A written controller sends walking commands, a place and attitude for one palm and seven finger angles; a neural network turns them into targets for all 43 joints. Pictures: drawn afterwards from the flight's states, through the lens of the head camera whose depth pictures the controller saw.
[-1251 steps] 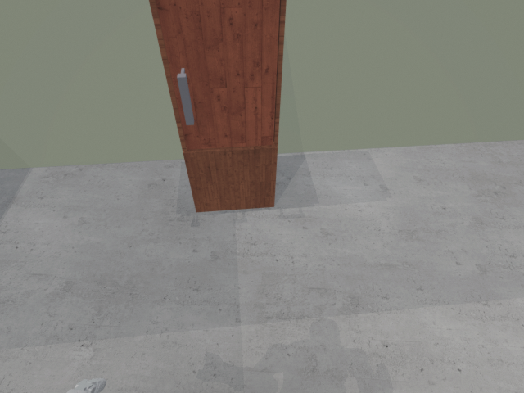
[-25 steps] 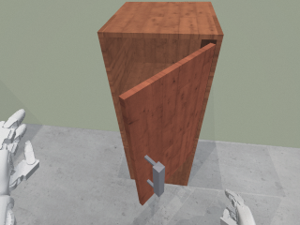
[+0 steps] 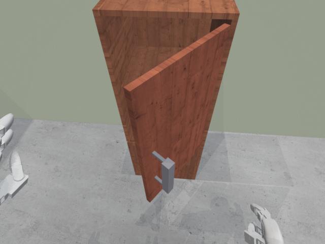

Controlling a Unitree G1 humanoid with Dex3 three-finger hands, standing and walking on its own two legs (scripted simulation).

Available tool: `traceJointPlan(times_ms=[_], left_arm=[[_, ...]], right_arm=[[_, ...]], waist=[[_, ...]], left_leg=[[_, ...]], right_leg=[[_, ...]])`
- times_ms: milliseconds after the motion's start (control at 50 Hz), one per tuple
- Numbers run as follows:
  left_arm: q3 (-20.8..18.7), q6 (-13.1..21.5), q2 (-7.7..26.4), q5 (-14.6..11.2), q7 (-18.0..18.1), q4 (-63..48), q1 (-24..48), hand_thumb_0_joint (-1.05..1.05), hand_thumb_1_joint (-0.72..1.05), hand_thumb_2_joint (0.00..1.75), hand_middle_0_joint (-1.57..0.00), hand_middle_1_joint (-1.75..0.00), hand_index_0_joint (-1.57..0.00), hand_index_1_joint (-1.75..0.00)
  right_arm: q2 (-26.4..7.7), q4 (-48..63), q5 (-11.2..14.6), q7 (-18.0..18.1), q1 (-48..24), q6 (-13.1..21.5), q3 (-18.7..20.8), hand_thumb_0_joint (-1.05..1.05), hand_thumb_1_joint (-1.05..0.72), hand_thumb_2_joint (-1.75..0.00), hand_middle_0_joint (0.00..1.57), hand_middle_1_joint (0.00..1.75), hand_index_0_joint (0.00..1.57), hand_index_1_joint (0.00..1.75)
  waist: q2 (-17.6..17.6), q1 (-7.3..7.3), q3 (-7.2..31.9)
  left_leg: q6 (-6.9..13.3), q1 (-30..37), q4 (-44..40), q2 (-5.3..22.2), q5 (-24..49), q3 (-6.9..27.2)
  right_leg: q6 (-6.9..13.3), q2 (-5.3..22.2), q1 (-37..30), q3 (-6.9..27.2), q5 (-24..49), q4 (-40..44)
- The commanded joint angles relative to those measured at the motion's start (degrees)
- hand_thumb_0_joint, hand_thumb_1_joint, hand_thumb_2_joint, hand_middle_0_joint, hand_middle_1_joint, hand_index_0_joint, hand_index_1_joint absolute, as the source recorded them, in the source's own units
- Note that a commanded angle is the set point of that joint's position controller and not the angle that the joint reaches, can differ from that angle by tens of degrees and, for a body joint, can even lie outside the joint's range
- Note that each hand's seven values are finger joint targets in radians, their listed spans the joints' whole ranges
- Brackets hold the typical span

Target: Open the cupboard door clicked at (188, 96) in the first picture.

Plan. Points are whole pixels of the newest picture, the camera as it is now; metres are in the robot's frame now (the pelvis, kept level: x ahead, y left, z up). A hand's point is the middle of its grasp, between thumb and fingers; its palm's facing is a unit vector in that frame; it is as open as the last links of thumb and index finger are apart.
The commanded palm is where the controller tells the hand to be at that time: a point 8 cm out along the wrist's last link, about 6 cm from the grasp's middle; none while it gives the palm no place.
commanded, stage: step back with the hand held close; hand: left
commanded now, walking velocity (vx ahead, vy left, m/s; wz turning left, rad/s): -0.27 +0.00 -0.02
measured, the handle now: (162, 172) +0.34 +0.03 -0.10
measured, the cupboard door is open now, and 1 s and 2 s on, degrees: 53 53 53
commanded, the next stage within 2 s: stop stepping back and stand still in 0.94 s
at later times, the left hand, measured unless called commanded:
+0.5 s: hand out of the picture +0.12 +0.29 +0.16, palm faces +0.44 -0.75 -0.48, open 7.4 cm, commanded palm +0.06 +0.32 +0.17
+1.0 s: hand out of the picture +0.06 +0.26 +0.17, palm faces +0.33 -0.82 -0.46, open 7.5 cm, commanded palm -0.01 +0.31 +0.17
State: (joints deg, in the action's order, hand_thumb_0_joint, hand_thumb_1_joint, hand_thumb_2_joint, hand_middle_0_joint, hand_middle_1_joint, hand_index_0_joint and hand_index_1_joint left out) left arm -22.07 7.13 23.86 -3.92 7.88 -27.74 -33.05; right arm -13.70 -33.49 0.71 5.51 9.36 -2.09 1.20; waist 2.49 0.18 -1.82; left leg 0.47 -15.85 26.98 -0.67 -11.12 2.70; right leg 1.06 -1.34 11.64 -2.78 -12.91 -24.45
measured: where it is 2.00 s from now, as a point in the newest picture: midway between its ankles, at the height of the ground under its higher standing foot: outside the picture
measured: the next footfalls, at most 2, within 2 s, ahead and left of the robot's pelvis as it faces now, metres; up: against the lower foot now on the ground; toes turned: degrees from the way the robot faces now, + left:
right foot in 1.02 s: -0.25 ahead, -0.09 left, +0.00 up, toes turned -2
left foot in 1.20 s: -0.09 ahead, +0.11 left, +0.00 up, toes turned -2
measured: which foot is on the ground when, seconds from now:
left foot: down 0.00-1.00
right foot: down 0.00-0.62, up 0.64-1.00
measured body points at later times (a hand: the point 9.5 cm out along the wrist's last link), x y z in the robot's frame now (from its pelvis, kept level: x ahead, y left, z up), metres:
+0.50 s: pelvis -0.07 +0.02 -0.01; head -0.04 +0.03 +0.44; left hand +0.09 +0.33 +0.18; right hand +0.11 -0.21 -0.09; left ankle +0.03 +0.11 -0.74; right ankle -0.02 -0.10 -0.74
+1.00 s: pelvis -0.16 +0.01 -0.01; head -0.11 +0.05 +0.44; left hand +0.04 +0.31 +0.19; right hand +0.05 -0.19 -0.08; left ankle +0.00 +0.11 -0.74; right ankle -0.29 -0.09 -0.73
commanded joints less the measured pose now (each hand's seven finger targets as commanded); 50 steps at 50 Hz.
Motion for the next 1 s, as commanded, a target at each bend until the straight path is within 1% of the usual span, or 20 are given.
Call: traceJointPlan(times_ms=[0,140,200,260,340,400,460,480,520,560,580,600,620,640,680,760,880,940,960,980], left_arm=[[-8.0,3.7,10.3,-0.3,1.9,-11.2,0.6,0.0,0.9,0.9,-0.2,-0.3,-0.2,-0.3],[-8.4,5.4,10.7,0.4,2.7,-12.7,0.8,0.0,0.9,0.9,-0.2,-0.3,-0.2,-0.3],[-9.0,6.3,10.9,0.9,2.8,-13.7,1.4,0.0,0.9,0.9,-0.2,-0.3,-0.2,-0.3],[-10.0,7.1,10.7,1.9,2.6,-14.1,1.9,0.0,0.9,0.9,-0.2,-0.3,-0.2,-0.3],[-11.2,7.7,10.3,2.4,1.9,-14.2,1.3,0.0,0.9,0.9,-0.2,-0.3,-0.2,-0.3],[-10.3,7.8,9.9,1.7,1.6,-14.2,0.9,0.0,0.9,0.9,-0.2,-0.3,-0.2,-0.3],[-8.6,7.9,10.3,1.3,2.3,-14.7,2.9,0.0,0.9,0.9,-0.2,-0.3,-0.2,-0.3],[-7.7,7.7,9.8,1.2,2.7,-14.3,3.3,0.0,0.9,0.9,-0.2,-0.3,-0.2,-0.3],[-8.5,7.6,11.2,1.2,3.1,-15.0,4.3,0.0,0.9,0.9,-0.2,-0.3,-0.2,-0.3],[-9.3,7.9,12.4,1.3,3.2,-16.5,5.0,0.0,0.9,0.9,-0.2,-0.3,-0.2,-0.3],[-10.9,8.6,13.2,1.2,3.2,-17.4,4.1,0.0,0.9,0.9,-0.2,-0.3,-0.2,-0.3],[-11.8,9.3,13.2,1.4,2.7,-18.3,3.4,0.0,0.9,0.9,-0.2,-0.3,-0.2,-0.3],[-12.6,9.7,12.7,1.8,2.3,-19.3,4.0,0.0,0.9,0.9,-0.2,-0.3,-0.2,-0.3],[-13.1,9.5,12.5,1.8,2.2,-19.8,4.8,0.0,0.9,0.9,-0.2,-0.3,-0.2,-0.3],[-11.0,9.5,10.6,1.2,2.3,-18.9,4.0,0.0,0.9,0.9,-0.2,-0.3,-0.2,-0.3],[-6.9,8.1,7.5,0.5,2.0,-17.5,1.3,0.0,0.9,0.9,-0.2,-0.3,-0.2,-0.3],[-8.3,7.3,10.8,-0.8,1.2,-19.4,2.4,0.0,0.9,0.9,-0.2,-0.3,-0.2,-0.3],[-11.5,8.0,13.9,-2.1,0.3,-19.7,0.3,0.0,0.9,0.9,-0.2,-0.3,-0.2,-0.3],[-12.9,8.4,15.5,-2.2,-0.1,-20.1,-1.1,0.0,0.9,0.9,-0.2,-0.3,-0.2,-0.3],[-12.9,8.9,15.5,-2.8,-0.3,-20.0,-0.4,0.0,0.9,0.9,-0.2,-0.3,-0.2,-0.3]], right_arm=[[-6.1,9.5,0.3,0.5,-5.9,2.8,2.1,0.0,-0.9,-0.9,0.2,0.3,0.2,0.3],[-6.5,9.6,0.1,0.4,-5.5,3.7,2.0,0.0,-0.9,-0.9,0.2,0.3,0.2,0.3],[-7.0,9.9,-0.2,0.5,-5.1,4.5,1.8,0.0,-0.9,-0.9,0.2,0.3,0.2,0.3],[-7.7,10.4,-0.5,0.5,-5.2,5.6,1.8,0.0,-0.9,-0.9,0.2,0.3,0.2,0.3],[-7.4,10.3,-1.0,0.1,-4.7,7.3,2.0,0.0,-0.9,-0.9,0.2,0.3,0.2,0.3],[-6.8,9.4,-0.8,-0.5,-4.1,7.8,2.1,0.0,-0.9,-0.9,0.2,0.3,0.2,0.3],[-6.4,7.2,-0.8,-1.1,-3.1,7.3,2.8,0.0,-0.9,-0.9,0.2,0.3,0.2,0.3],[-5.5,6.5,-0.9,-1.1,-2.9,7.0,2.6,0.0,-0.9,-0.9,0.2,0.3,0.2,0.3],[-5.2,6.4,-0.9,-0.9,-3.6,6.3,2.5,0.0,-0.9,-0.9,0.2,0.3,0.2,0.3],[-5.6,6.5,-0.7,0.0,-5.5,6.3,2.2,0.0,-0.9,-0.9,0.2,0.3,0.2,0.3],[-5.9,6.8,-0.8,0.4,-5.8,6.5,2.0,0.0,-0.9,-0.9,0.2,0.3,0.2,0.3],[-6.9,7.4,-0.8,0.5,-6.1,7.2,2.1,0.0,-0.9,-0.9,0.2,0.3,0.2,0.3],[-6.9,8.2,-1.6,0.4,-6.3,8.1,2.5,0.0,-0.9,-0.9,0.2,0.3,0.2,0.3],[-5.9,7.6,-2.5,0.2,-5.5,8.8,2.7,0.0,-0.9,-0.9,0.2,0.3,0.2,0.3],[-5.0,6.1,-2.6,-0.8,-5.1,10.1,2.9,0.0,-0.9,-0.9,0.2,0.3,0.2,0.3],[-5.5,4.0,-2.3,-2.1,-3.9,11.2,2.6,0.0,-0.9,-0.9,0.2,0.3,0.2,0.3],[-4.7,3.6,-3.1,-2.6,-3.1,10.1,1.8,0.0,-0.9,-0.9,0.2,0.3,0.2,0.3],[-4.6,4.8,-3.0,-3.0,-3.9,8.4,1.4,0.0,-0.9,-0.9,0.2,0.3,0.2,0.3],[-4.6,5.4,-2.9,-3.2,-4.1,7.8,1.4,0.0,-0.9,-0.9,0.2,0.3,0.2,0.3],[-4.4,6.0,-2.3,-3.3,-4.9,7.1,1.1,0.0,-0.9,-0.9,0.2,0.3,0.2,0.3]], waist=[[-0.4,0.0,9.1],[0.2,0.48,5.9],[3.7,0.46,5.0],[8.9,-0.08,5.4],[7.6,-0.38,6.2],[-0.5,-0.04,8.2],[-6.9,0.97,7.2],[-8.3,1.21,7.1],[-8.4,1.41,6.6],[-1.3,1.28,4.0],[4.2,0.51,5.1],[12.5,0.18,7.8],[17.8,-0.2,9.1],[14.8,-0.07,9.4],[5.0,-0.33,10.8],[9.4,-0.15,13.2],[12.6,-0.23,18.2],[10.7,-0.8,19.7],[9.1,-0.86,20.0],[4.4,-0.62,18.1]], left_leg=[[1.3,1.4,-2.1,3.1,10.2,1.0],[1.7,-5.3,-4.4,3.0,-6.0,2.5],[2.5,-10.9,-8.6,4.7,-12.9,5.3],[4.8,-23.7,-15.4,8.4,-23.2,10.4],[6.6,-28.6,-14.1,9.5,-25.9,12.3],[4.0,-19.4,-4.6,5.3,-16.6,6.3],[-0.1,-3.2,13.2,-0.6,-9.2,-0.6],[-0.7,-0.5,16.5,-0.8,-7.4,-1.1],[-0.6,1.0,15.6,-0.2,-5.8,-1.0],[0.2,0.3,3.0,2.2,-3.1,1.4],[1.7,-4.2,-5.1,6.5,-1.8,6.3],[4.1,-13.5,-14.7,12.9,-12.5,13.2],[7.3,-22.0,-21.9,17.9,-23.8,21.4],[9.3,-21.0,-21.8,19.7,-22.1,23.3],[9.4,-8.7,-14.4,18.2,-7.5,18.5],[7.1,4.3,-14.5,14.6,1.3,11.8],[3.2,12.1,-16.4,12.8,9.3,7.6],[0.9,11.3,-12.7,11.9,15.3,3.2],[0.0,10.9,-10.4,10.6,15.1,1.9],[-0.5,11.6,-5.4,8.9,10.4,-0.1]], right_leg=[[-1.7,4.4,-1.7,3.4,11.1,3.7],[-1.3,3.9,0.6,4.4,-2.4,5.9],[-1.6,1.8,-2.5,3.6,-6.0,2.8],[-2.0,-1.3,-13.4,2.9,-2.1,-7.7],[-1.9,-2.5,-16.5,5.0,2.0,-12.5],[-0.9,1.3,-8.2,9.0,3.2,-4.3],[4.0,11.0,13.4,16.8,-6.8,9.1],[5.1,13.2,16.2,16.5,-5.5,9.6],[4.9,13.1,17.4,13.8,-1.5,8.4],[1.8,7.6,16.2,8.7,-1.5,4.2],[-0.7,2.1,10.1,5.1,-1.5,-1.5],[-2.1,-3.0,-1.2,2.4,-4.3,-13.6],[-2.2,-5.8,-7.9,3.4,-8.6,-26.3],[-1.7,-4.8,-4.7,6.0,-11.1,-33.8],[-1.2,-3.4,5.6,7.6,-15.0,-33.9],[-1.6,-3.3,9.8,3.9,-17.2,-26.1],[-0.1,-4.3,4.1,1.0,-18.0,-9.1],[0.9,-3.0,-1.8,0.6,-8.6,3.5],[1.4,-1.6,-2.4,1.3,-5.1,7.2],[2.5,2.5,1.1,4.6,-2.7,11.0]])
